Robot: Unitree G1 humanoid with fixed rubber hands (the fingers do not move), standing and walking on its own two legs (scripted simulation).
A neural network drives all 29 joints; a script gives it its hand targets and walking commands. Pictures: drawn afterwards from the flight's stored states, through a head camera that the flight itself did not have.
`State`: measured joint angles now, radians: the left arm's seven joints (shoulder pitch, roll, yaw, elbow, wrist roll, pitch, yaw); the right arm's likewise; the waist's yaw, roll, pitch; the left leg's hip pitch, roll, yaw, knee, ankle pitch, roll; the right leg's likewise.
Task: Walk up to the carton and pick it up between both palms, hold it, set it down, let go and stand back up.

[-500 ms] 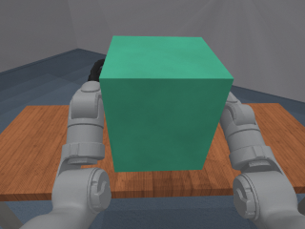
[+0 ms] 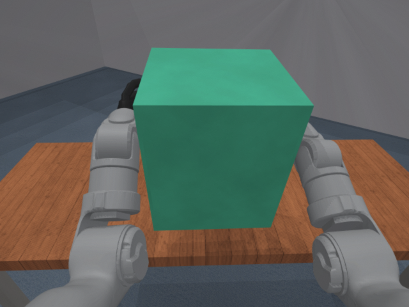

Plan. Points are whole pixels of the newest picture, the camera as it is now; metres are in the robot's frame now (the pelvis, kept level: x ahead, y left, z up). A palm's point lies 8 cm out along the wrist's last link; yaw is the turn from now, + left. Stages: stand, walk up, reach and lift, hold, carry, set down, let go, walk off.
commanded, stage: hold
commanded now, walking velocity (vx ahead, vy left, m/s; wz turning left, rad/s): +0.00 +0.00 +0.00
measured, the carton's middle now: (212, 139) +0.34 +0.00 +0.24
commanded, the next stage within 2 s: set down in 0.36 s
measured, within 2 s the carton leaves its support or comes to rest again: neither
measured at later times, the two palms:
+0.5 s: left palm (127, 118) +0.38 +0.15 +0.26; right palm (289, 127) +0.37 -0.15 +0.24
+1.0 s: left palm (134, 125) +0.42 +0.15 +0.22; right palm (276, 142) +0.41 -0.15 +0.18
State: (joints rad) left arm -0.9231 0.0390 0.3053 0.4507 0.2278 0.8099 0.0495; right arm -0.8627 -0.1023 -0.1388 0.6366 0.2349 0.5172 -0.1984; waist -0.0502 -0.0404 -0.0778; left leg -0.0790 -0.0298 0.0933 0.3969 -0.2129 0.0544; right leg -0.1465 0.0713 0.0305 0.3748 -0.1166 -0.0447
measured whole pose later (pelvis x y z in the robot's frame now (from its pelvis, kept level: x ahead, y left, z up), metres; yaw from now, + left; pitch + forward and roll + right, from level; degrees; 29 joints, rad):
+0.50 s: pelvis +0.00 +0.00 +0.00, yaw +0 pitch -7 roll +0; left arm -0.92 0.05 0.28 0.43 0.22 0.82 0.05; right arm -0.86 -0.10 -0.13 0.62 0.24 0.52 -0.20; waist -0.05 -0.04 -0.06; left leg -0.07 -0.03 0.09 0.40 -0.21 0.06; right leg -0.14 0.07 0.03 0.37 -0.12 -0.04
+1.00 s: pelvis +0.01 +0.00 +0.00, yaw +0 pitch -6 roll +0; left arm -0.89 0.02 0.32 0.43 0.31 0.58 -0.02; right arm -0.81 -0.02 -0.21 0.72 0.02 0.16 -0.13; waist -0.05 -0.04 0.06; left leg -0.06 -0.03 0.09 0.37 -0.21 0.06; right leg -0.12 0.07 0.03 0.34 -0.12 -0.04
